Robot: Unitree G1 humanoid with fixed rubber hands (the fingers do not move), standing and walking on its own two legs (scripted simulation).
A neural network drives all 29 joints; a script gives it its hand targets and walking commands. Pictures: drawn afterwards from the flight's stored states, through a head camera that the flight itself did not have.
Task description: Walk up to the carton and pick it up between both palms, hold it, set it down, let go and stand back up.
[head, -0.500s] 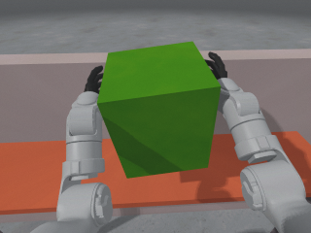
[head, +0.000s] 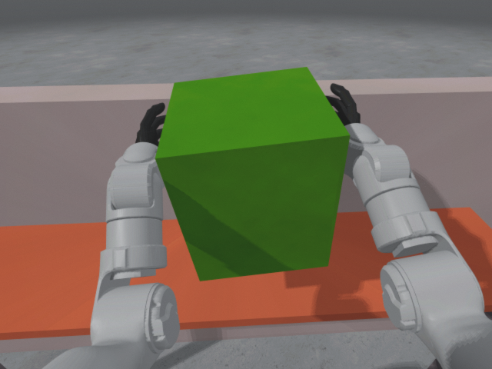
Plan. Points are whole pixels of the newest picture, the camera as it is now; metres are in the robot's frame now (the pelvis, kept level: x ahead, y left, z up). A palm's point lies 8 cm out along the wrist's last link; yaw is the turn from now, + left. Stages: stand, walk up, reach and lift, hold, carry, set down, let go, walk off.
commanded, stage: hold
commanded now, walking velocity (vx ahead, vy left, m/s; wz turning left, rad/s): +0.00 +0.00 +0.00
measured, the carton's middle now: (252, 175) +0.35 -0.01 +0.20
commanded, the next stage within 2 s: set down in 0.22 s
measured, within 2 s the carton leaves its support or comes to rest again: neither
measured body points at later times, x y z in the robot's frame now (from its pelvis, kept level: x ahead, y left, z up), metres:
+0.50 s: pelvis +0.01 -0.01 +0.00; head -0.07 +0.02 +0.44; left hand +0.40 +0.16 +0.26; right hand +0.40 -0.15 +0.27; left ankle +0.01 +0.12 -0.75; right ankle +0.01 -0.12 -0.75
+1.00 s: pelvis +0.01 +0.01 +0.00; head -0.03 +0.06 +0.45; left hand +0.42 +0.15 +0.20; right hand +0.39 -0.15 +0.20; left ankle +0.01 +0.12 -0.75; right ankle +0.01 -0.12 -0.75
